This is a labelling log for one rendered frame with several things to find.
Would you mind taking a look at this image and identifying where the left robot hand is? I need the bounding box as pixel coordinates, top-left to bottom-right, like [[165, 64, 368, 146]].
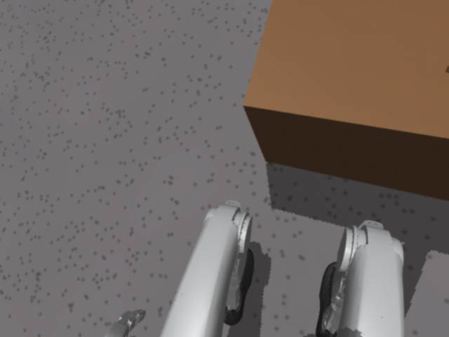
[[103, 310, 146, 337]]

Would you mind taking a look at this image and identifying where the left robot foot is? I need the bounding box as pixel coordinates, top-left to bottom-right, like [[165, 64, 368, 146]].
[[224, 249, 254, 326]]

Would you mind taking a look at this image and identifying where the right robot foot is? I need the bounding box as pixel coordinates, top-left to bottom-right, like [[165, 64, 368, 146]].
[[316, 262, 337, 337]]

